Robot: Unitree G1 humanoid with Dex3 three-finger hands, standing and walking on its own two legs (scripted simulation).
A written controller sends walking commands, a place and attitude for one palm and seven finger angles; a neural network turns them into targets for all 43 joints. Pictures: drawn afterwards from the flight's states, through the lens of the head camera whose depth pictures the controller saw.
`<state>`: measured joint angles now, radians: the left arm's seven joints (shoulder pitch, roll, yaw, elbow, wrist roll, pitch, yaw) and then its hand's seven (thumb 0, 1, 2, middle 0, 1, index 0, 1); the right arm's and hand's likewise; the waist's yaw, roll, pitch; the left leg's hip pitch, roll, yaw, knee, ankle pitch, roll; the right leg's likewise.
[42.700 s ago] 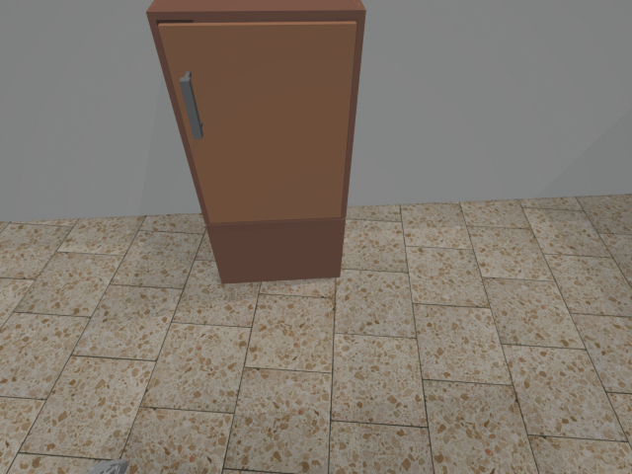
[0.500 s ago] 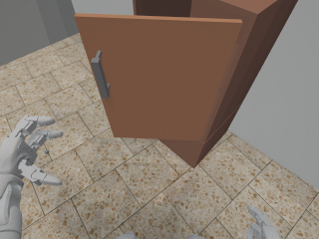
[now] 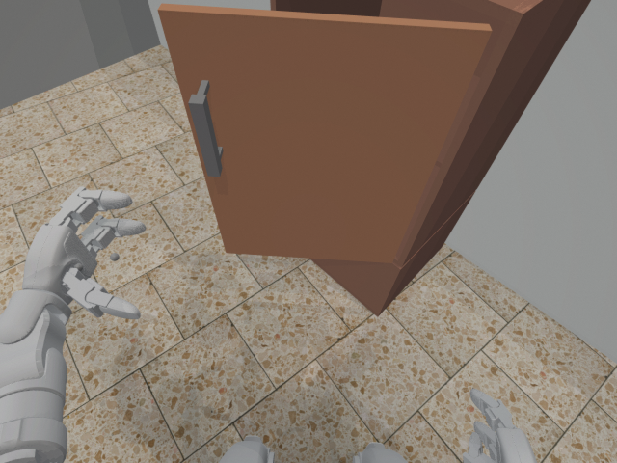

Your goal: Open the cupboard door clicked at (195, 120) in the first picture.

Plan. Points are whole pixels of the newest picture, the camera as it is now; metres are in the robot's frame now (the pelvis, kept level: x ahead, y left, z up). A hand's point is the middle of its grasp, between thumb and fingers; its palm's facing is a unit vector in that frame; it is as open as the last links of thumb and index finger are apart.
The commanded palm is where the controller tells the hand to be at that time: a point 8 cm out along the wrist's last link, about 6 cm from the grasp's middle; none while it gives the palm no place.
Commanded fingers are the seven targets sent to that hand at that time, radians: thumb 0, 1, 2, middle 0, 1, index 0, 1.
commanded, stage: move the hooked fingers beside the handle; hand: left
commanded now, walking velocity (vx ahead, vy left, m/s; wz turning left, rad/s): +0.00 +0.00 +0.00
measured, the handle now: (209, 130) +0.58 +0.19 +0.06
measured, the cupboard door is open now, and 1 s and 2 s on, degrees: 41 41 41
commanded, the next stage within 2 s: none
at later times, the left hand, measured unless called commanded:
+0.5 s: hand (142, 211) +0.41 +0.25 +0.07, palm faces -0.03 -1.00 -0.01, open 14.0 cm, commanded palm +0.39 +0.30 +0.07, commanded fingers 0.00 -0.50 0.30 -0.30 -1.20 -0.30 -1.20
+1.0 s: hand (157, 171) +0.49 +0.25 +0.06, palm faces -0.04 -1.00 -0.01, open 14.0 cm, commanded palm +0.48 +0.30 +0.06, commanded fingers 0.00 -0.50 0.30 -0.30 -1.20 -0.30 -1.20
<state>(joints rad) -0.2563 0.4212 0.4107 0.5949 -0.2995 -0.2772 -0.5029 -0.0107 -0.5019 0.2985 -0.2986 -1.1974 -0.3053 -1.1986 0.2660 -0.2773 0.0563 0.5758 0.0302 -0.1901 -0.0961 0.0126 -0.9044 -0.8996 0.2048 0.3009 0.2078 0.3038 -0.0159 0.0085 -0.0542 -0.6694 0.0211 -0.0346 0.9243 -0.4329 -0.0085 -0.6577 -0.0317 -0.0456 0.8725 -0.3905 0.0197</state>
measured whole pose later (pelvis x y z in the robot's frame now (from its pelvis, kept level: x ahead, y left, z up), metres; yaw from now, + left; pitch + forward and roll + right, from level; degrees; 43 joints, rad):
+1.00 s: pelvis +0.00 +0.00 -0.02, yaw -2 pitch +20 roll -3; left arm -0.85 0.68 0.50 1.17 -0.13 -0.34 -0.49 -0.01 -0.50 0.30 -0.30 -1.20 -0.30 -1.20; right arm 0.37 -0.30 0.05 0.61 0.01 0.00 -0.05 0.01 -0.91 -0.90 0.20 0.30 0.21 0.30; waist -0.15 0.00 -0.08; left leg -0.93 0.05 -0.03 1.05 -0.47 -0.01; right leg -0.92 0.00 -0.03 0.96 -0.40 0.02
